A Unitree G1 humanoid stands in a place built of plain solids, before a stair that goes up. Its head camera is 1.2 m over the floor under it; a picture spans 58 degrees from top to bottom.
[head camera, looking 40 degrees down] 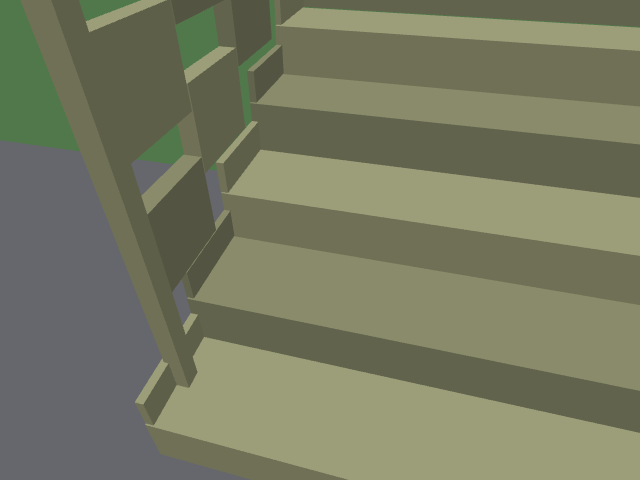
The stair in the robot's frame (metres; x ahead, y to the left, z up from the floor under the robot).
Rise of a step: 0.16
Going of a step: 0.28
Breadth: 1.32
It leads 14 degrees to the right of straight ahead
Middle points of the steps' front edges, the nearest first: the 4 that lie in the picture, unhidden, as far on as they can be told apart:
0.63 -0.28 0.32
0.90 -0.34 0.49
1.18 -0.41 0.65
1.45 -0.48 0.81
